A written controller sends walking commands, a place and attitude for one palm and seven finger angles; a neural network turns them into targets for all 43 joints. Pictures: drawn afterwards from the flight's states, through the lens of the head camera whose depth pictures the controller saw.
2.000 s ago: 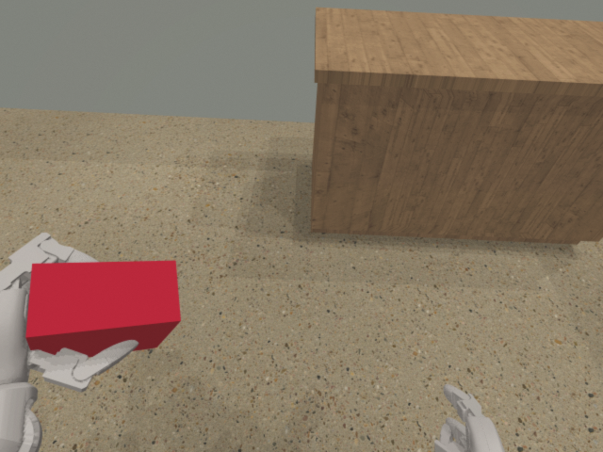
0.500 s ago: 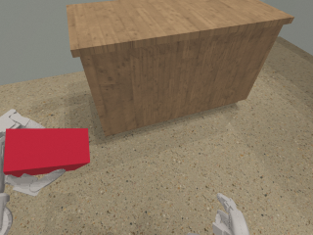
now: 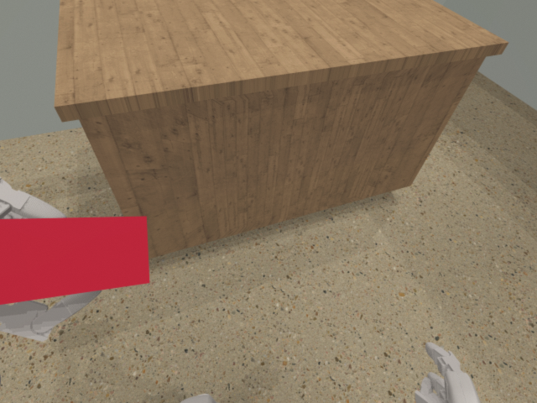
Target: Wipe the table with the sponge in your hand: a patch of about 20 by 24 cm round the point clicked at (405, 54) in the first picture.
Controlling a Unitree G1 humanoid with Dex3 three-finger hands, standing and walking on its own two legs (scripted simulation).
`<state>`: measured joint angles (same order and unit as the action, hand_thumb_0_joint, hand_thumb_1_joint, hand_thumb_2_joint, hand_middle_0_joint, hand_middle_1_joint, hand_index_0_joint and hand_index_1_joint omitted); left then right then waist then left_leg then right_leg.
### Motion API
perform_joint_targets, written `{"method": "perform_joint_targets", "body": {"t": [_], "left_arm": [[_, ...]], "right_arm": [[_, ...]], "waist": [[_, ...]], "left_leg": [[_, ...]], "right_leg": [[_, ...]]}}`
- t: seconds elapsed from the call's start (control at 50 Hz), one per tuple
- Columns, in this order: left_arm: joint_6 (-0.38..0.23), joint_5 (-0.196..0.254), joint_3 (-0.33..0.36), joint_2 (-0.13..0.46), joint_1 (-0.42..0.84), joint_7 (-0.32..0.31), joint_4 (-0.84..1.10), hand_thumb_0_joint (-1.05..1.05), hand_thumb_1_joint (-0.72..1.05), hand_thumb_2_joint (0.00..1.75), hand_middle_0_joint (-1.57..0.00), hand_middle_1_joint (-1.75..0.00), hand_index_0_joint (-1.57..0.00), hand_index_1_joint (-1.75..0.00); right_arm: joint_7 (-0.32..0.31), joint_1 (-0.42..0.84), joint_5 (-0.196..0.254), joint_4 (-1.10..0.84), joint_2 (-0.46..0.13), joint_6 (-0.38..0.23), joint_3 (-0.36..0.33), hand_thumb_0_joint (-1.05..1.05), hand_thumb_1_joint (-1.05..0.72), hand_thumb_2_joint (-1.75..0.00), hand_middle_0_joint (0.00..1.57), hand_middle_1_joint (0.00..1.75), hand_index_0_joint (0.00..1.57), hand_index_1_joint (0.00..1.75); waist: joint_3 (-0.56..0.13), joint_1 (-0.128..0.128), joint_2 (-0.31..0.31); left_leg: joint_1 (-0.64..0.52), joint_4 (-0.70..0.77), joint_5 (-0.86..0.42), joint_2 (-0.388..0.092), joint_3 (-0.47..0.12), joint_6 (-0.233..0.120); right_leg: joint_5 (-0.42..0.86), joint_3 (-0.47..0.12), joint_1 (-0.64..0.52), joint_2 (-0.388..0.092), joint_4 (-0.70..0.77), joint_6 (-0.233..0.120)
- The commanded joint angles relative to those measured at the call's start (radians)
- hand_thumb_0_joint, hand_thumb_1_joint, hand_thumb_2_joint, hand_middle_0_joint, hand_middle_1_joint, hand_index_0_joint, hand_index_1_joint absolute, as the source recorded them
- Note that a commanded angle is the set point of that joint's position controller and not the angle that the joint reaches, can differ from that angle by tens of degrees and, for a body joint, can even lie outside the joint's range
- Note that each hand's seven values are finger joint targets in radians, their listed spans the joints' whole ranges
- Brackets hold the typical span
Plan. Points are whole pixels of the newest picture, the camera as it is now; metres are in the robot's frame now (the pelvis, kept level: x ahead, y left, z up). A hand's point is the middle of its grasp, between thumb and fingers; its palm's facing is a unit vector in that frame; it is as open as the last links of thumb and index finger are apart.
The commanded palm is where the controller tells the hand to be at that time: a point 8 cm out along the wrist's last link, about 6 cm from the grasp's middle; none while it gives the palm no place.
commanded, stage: take the last steps up to it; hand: left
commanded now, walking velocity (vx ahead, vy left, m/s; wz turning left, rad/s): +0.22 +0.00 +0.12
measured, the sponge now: (88, 256) +0.22 +0.20 +0.18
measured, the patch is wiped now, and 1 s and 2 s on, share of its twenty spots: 0.00 0.00 0.00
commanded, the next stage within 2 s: come to a stop and stand still in 1.78 s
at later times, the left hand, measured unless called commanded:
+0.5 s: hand (146, 173) +0.34 +0.18 +0.18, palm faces +0.43 -0.80 -0.42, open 10.1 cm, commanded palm +0.28 +0.22 +0.20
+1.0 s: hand (192, 107) +0.46 +0.14 +0.20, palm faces +0.38 -0.80 -0.47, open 10.1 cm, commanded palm +0.41 +0.19 +0.20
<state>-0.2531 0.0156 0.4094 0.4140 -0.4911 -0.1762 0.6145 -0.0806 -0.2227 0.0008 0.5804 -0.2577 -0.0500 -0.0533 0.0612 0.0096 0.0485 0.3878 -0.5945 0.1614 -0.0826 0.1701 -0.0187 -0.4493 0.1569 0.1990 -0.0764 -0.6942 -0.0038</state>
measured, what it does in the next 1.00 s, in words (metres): walks ahead: right foot, then left foot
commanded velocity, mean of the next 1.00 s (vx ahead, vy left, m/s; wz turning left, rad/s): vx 0.29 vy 0.03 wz -0.03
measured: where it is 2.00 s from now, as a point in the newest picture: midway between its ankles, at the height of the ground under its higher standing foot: (288, 340)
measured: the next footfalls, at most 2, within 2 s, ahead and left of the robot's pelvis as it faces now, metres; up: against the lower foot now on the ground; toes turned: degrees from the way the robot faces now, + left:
right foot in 0.32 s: +0.15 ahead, -0.14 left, +0.00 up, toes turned -9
left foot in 0.70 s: +0.29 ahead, +0.06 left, +0.00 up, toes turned +9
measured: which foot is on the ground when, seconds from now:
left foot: down 0.00-0.34, up 0.36-0.68, down 0.70-1.00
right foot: down 0.00-0.00, up 0.02-0.30, down 0.32-0.72, up 0.74-1.00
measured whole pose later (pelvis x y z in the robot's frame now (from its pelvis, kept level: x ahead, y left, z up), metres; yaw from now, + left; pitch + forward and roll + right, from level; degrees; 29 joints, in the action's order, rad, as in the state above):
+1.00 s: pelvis +0.24 -0.08 +0.01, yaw -2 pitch -1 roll +0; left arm -0.23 0.01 0.36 0.38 -0.48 -0.15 0.50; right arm -0.07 -0.25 0.01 0.61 -0.13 -0.10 0.03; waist 0.02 0.00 -0.04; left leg 0.26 -0.57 0.29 -0.12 0.15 0.02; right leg -0.37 0.15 0.35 -0.08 -0.67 0.03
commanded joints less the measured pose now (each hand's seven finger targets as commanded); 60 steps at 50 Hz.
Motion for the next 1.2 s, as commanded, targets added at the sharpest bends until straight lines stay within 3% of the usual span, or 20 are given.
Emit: {"method": "perform_joint_targets", "body": {"t": [0.0,0.04,0.1,0.26,0.3,0.32,0.36,0.44,0.56,0.64,0.66,0.68,0.72,0.82,0.96,0.98,1.02,1.04,1.1,1.18], "left_arm": [[-0.054,0.008,0.084,0.156,0.157,-0.011,0.093,0.0,0.1,1.3,-1.2,-1.6,-1.2,-1.6],[-0.055,0.003,0.081,0.151,0.175,0.003,0.145,0.0,0.1,1.3,-1.2,-1.6,-1.2,-1.6],[-0.049,0.009,0.053,0.11,0.105,0.01,0.237,0.0,0.1,1.3,-1.2,-1.6,-1.2,-1.6],[0.002,0.009,0.04,0.082,0.132,0.002,0.027,0.0,0.1,1.3,-1.2,-1.6,-1.2,-1.6],[0.014,-0.002,0.03,0.101,0.181,0.003,0.01,0.0,0.1,1.3,-1.2,-1.6,-1.2,-1.6],[0.025,0.0,0.063,0.151,0.183,-0.004,-0.009,0.0,0.1,1.3,-1.2,-1.6,-1.2,-1.6],[0.019,0.012,0.054,0.146,0.206,0.004,0.012,0.0,0.1,1.3,-1.2,-1.6,-1.2,-1.6],[-0.02,-0.003,0.059,0.128,0.136,-0.003,0.059,0.0,0.1,1.3,-1.2,-1.6,-1.2,-1.6],[-0.033,0.012,0.095,0.129,0.048,-0.023,0.135,0.0,0.1,1.3,-1.2,-1.6,-1.2,-1.6],[-0.03,0.016,0.084,0.132,0.082,-0.03,0.13,0.0,0.1,1.3,-1.2,-1.6,-1.2,-1.6],[-0.038,0.017,0.079,0.131,0.105,-0.028,0.128,0.0,0.1,1.3,-1.2,-1.6,-1.2,-1.6],[-0.036,0.023,0.067,0.112,0.095,-0.023,0.111,0.0,0.1,1.3,-1.2,-1.6,-1.2,-1.6],[-0.043,0.015,0.078,0.157,0.145,-0.01,0.064,0.0,0.1,1.3,-1.2,-1.6,-1.2,-1.6],[-0.042,0.008,0.067,0.111,0.054,0.007,0.166,0.0,0.1,1.3,-1.2,-1.6,-1.2,-1.6],[-0.014,0.003,0.047,0.08,0.109,0.002,0.006,0.0,0.1,1.3,-1.2,-1.6,-1.2,-1.6],[-0.011,-0.004,0.047,0.094,0.135,0.003,0.007,0.0,0.1,1.3,-1.2,-1.6,-1.2,-1.6],[-0.001,0.001,0.09,0.164,0.166,-0.007,-0.003,0.0,0.1,1.3,-1.2,-1.6,-1.2,-1.6],[-0.008,0.007,0.07,0.152,0.22,-0.003,0.03,0.0,0.1,1.3,-1.2,-1.6,-1.2,-1.6],[-0.034,-0.002,0.077,0.146,0.179,0.003,0.067,0.0,0.1,1.3,-1.2,-1.6,-1.2,-1.6],[-0.052,-0.002,0.086,0.131,0.09,-0.007,0.089,0.0,0.1,1.3,-1.2,-1.6,-1.2,-1.6]], "right_arm": [[0.006,0.079,-0.004,-0.138,-0.061,-0.062,0.003,0.0,-0.9,-0.9,0.2,0.3,0.2,0.3],[0.014,0.089,0.005,-0.12,-0.053,-0.064,-0.005,0.0,-0.9,-0.9,0.2,0.3,0.2,0.3],[0.025,0.092,0.002,-0.121,-0.051,-0.082,0.002,0.0,-0.9,-0.9,0.2,0.3,0.2,0.3],[0.005,0.083,0.004,-0.11,-0.042,-0.08,0.021,0.0,-0.9,-0.9,0.2,0.3,0.2,0.3],[0.002,0.082,0.006,-0.113,-0.019,-0.067,0.027,0.0,-0.9,-0.9,0.2,0.3,0.2,0.3],[0.002,0.101,0.006,-0.122,0.0,-0.067,0.038,0.0,-0.9,-0.9,0.2,0.3,0.2,0.3],[0.008,0.132,0.004,-0.105,-0.029,-0.079,0.034,0.0,-0.9,-0.9,0.2,0.3,0.2,0.3],[0.011,0.138,-0.002,-0.082,-0.027,-0.044,0.039,0.0,-0.9,-0.9,0.2,0.3,0.2,0.3],[0.015,0.114,-0.005,-0.15,-0.017,-0.048,0.018,0.0,-0.9,-0.9,0.2,0.3,0.2,0.3],[0.001,0.062,-0.001,-0.15,-0.044,-0.049,-0.003,0.0,-0.9,-0.9,0.2,0.3,0.2,0.3],[-0.003,0.054,0.001,-0.153,-0.062,-0.048,-0.012,0.0,-0.9,-0.9,0.2,0.3,0.2,0.3],[0.0,0.062,0.006,-0.153,-0.09,-0.048,-0.021,0.0,-0.9,-0.9,0.2,0.3,0.2,0.3],[0.009,0.098,-0.006,-0.147,-0.069,-0.056,0.006,0.0,-0.9,-0.9,0.2,0.3,0.2,0.3],[0.017,0.097,0.005,-0.117,-0.061,-0.085,-0.001,0.0,-0.9,-0.9,0.2,0.3,0.2,0.3],[-0.005,0.075,0.007,-0.097,-0.053,-0.091,0.009,0.0,-0.9,-0.9,0.2,0.3,0.2,0.3],[-0.007,0.08,0.007,-0.1,-0.044,-0.089,0.011,0.0,-0.9,-0.9,0.2,0.3,0.2,0.3],[-0.001,0.115,0.005,-0.11,-0.024,-0.09,0.021,0.0,-0.9,-0.9,0.2,0.3,0.2,0.3],[0.009,0.114,-0.002,-0.092,-0.052,-0.098,0.008,0.0,-0.9,-0.9,0.2,0.3,0.2,0.3],[0.011,0.126,0.001,-0.061,-0.032,-0.076,0.029,0.0,-0.9,-0.9,0.2,0.3,0.2,0.3],[0.012,0.123,-0.006,-0.092,-0.022,-0.06,0.02,0.0,-0.9,-0.9,0.2,0.3,0.2,0.3]], "waist": [[-0.16,0.011,-0.349],[-0.125,0.002,-0.254],[-0.161,-0.015,-0.324],[-0.139,-0.012,-0.216],[-0.133,-0.011,0.007],[-0.117,-0.026,0.271],[-0.09,-0.023,0.219],[-0.134,-0.014,0.043],[-0.192,-0.043,0.069],[-0.211,-0.001,-0.017],[-0.227,0.015,-0.115],[-0.249,0.012,-0.3],[-0.156,0.008,-0.319],[-0.142,-0.02,-0.288],[-0.125,-0.016,-0.189],[-0.13,-0.017,-0.106],[-0.112,-0.042,0.292],[-0.125,-0.03,0.255],[-0.111,-0.017,0.071],[-0.164,-0.021,0.086]], "left_leg": [[-0.331,0.319,0.024,-0.39,-0.702,-0.238],[-0.287,0.288,0.013,-0.354,-0.565,-0.242],[-0.212,0.278,-0.002,-0.251,-0.289,-0.159],[-0.091,0.179,0.278,-0.197,-0.125,-0.071],[0.06,-0.136,0.356,-0.084,-0.028,-0.019],[0.253,-0.395,0.424,0.038,0.005,0.022],[0.344,-0.635,0.338,-0.001,-0.161,0.039],[0.31,-0.547,0.233,-0.021,-0.128,0.055],[0.101,-0.075,0.145,0.024,0.006,0.03],[-0.21,0.138,-0.021,0.045,0.041,0.01],[-0.362,0.166,-0.049,-0.016,-0.055,-0.032],[-0.495,0.191,-0.172,-0.23,-0.362,-0.135],[-0.337,0.33,0.0,-0.393,-0.646,-0.251],[-0.172,0.313,0.046,-0.241,-0.254,-0.172],[-0.02,0.165,0.331,-0.16,-0.116,-0.077],[0.012,0.022,0.343,-0.113,-0.074,-0.054],[0.317,-0.47,0.429,0.049,-0.047,0.014],[0.333,-0.581,0.353,0.015,-0.155,0.024],[0.311,-0.582,0.264,-0.024,-0.167,0.041],[0.118,-0.204,0.184,0.0,-0.055,0.029]], "right_leg": [[-0.175,-0.142,0.394,0.023,-0.519,0.015],[-0.116,-0.173,0.442,-0.024,-0.518,0.024],[0.001,-0.094,0.314,-0.021,-0.331,0.031],[0.11,0.05,0.003,0.066,0.15,0.04],[0.055,-0.197,-0.094,-0.074,0.322,-0.039],[0.093,-0.57,-0.155,-0.27,0.428,-0.15],[0.218,-0.65,-0.166,-0.334,0.446,-0.214],[0.726,-0.297,-0.215,-0.247,0.341,-0.172],[0.745,-0.212,-0.245,-0.2,0.301,-0.164],[0.598,-0.154,-0.096,-0.134,0.121,-0.095],[0.516,-0.135,0.038,-0.097,-0.02,-0.058],[0.141,-0.061,0.243,0.013,-0.228,-0.001],[-0.167,-0.172,0.394,0.026,-0.499,0.004],[0.026,-0.084,0.28,-0.021,-0.276,0.025],[0.107,0.049,-0.037,0.048,0.148,0.042],[0.084,-0.036,-0.069,0.001,0.241,0.015],[0.081,-0.659,-0.168,-0.351,0.453,-0.178],[0.092,-0.688,-0.177,-0.375,0.462,-0.206],[0.455,-0.392,-0.168,-0.31,0.375,-0.181],[0.676,-0.178,-0.166,-0.232,0.312,-0.137]]}}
